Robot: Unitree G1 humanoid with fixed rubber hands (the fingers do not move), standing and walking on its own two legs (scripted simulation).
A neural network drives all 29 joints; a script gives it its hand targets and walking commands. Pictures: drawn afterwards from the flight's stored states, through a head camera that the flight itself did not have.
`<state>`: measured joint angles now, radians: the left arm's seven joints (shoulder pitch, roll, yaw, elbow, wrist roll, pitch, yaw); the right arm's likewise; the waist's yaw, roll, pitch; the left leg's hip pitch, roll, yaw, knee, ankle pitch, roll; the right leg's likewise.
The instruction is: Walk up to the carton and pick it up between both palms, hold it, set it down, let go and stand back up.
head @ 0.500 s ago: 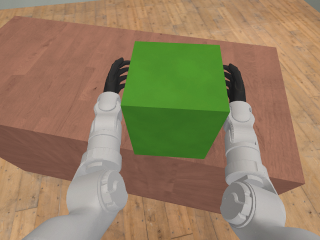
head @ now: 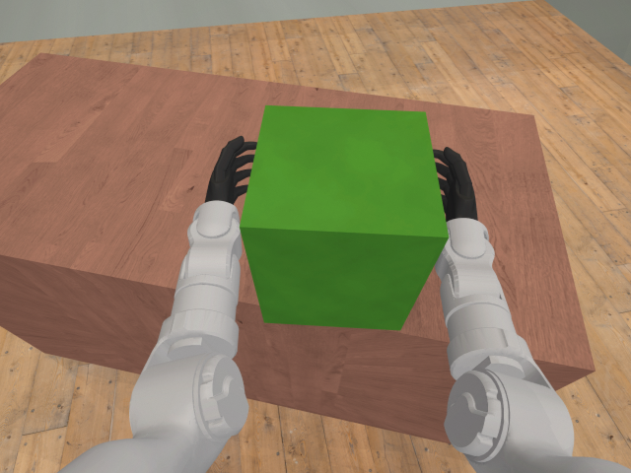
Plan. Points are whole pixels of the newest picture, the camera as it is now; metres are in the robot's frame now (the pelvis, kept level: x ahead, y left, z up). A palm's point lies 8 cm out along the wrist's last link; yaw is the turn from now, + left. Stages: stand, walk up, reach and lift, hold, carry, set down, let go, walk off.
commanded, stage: reach and lift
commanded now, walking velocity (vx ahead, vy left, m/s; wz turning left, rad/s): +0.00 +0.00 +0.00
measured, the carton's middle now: (338, 226) +0.43 -0.04 +0.04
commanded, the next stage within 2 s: none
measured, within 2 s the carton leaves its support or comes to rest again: leaves its support in 0.32 s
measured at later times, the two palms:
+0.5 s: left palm (205, 222) +0.37 +0.12 +0.13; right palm (477, 229) +0.34 -0.18 +0.13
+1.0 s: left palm (202, 214) +0.36 +0.12 +0.16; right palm (489, 220) +0.34 -0.18 +0.16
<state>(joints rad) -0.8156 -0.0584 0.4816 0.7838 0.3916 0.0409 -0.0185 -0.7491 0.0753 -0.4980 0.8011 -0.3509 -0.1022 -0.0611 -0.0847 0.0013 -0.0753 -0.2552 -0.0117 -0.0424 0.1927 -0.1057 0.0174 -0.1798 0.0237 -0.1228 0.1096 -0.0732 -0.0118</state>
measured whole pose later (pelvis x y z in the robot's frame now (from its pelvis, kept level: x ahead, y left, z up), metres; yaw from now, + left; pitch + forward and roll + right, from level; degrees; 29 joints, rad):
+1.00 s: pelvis -0.05 -0.02 +0.00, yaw +2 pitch -1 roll +0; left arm -0.80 0.01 0.37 0.64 0.28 0.34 -0.02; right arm -0.78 0.05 -0.33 0.74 -0.21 0.14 -0.11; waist -0.10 -0.04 -0.02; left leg -0.14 -0.01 -0.07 0.25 -0.08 0.00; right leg -0.07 0.02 -0.15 0.18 -0.10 -0.04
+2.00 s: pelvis -0.06 +0.00 +0.00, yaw -1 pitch -6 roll -1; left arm -0.79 0.00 0.30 0.16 0.31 0.80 -0.03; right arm -0.81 -0.07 -0.11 0.50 0.17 0.44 -0.20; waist -0.12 -0.08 0.01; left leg -0.07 -0.01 -0.03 0.28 -0.11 0.01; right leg 0.02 0.03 -0.11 0.16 -0.08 -0.03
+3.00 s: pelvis -0.06 -0.01 +0.00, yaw -1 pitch -6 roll -1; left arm -0.84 0.03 0.32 0.13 0.29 0.91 -0.04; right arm -0.95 -0.14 -0.04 0.52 0.32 0.58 -0.27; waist -0.09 -0.08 -0.05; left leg -0.06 0.00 -0.02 0.27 -0.11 0.00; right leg 0.01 0.03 -0.10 0.18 -0.09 -0.04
